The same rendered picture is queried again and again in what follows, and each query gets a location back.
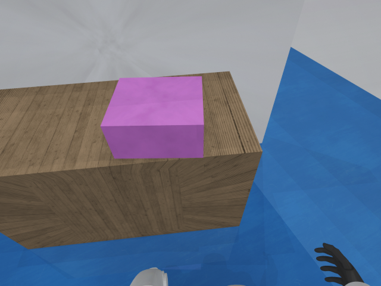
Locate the pedestal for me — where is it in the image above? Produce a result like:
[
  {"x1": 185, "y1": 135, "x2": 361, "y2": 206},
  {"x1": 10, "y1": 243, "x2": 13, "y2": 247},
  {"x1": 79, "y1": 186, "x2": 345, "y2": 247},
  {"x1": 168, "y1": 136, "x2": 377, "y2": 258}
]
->
[{"x1": 0, "y1": 71, "x2": 263, "y2": 249}]

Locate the robot right hand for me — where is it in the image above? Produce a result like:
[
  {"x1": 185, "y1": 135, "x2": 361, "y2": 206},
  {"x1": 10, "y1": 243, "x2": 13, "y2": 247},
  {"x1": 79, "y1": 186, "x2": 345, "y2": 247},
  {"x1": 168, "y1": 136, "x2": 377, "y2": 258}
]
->
[{"x1": 314, "y1": 243, "x2": 364, "y2": 286}]

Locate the carton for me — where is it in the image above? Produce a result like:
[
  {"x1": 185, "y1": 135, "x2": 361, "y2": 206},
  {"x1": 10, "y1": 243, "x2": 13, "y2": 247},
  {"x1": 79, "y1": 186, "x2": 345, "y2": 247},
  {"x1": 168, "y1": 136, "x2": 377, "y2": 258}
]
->
[{"x1": 101, "y1": 76, "x2": 204, "y2": 158}]

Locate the left robot thigh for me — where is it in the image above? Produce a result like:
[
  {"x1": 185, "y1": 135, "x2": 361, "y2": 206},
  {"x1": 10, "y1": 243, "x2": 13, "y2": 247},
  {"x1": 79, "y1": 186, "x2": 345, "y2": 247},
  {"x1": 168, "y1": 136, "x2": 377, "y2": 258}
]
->
[{"x1": 130, "y1": 268, "x2": 168, "y2": 286}]

